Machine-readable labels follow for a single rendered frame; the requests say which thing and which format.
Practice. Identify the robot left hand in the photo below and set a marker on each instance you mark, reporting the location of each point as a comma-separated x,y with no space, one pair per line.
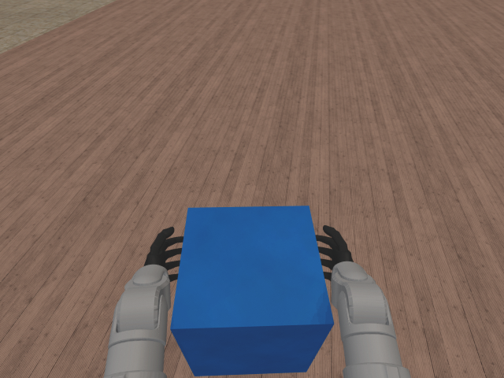
158,255

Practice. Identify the right robot forearm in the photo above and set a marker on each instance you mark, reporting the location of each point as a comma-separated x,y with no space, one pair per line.
366,326

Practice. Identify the left robot forearm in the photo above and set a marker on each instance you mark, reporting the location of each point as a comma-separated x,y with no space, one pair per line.
139,329

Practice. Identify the carton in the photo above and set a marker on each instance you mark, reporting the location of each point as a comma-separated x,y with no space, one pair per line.
251,297

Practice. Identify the robot right hand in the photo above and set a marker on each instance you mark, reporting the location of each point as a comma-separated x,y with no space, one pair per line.
338,252

